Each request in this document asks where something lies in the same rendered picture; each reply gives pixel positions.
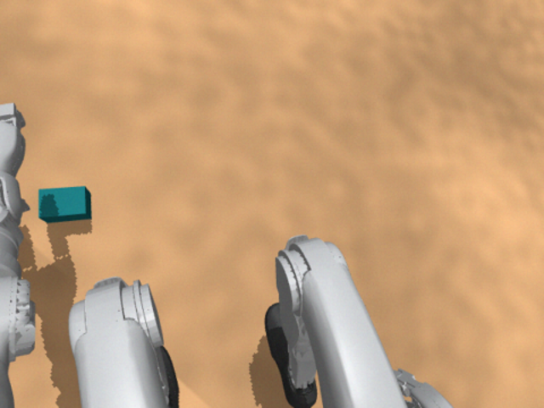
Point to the left robot hand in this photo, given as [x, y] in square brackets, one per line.
[12, 142]

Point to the right robot foot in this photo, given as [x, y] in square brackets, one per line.
[296, 397]

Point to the left robot arm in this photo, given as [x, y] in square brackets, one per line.
[17, 311]

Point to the left robot foot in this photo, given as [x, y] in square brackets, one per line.
[171, 379]

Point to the right robot hand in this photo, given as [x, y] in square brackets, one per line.
[423, 394]

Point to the small box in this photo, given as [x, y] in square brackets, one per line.
[64, 204]

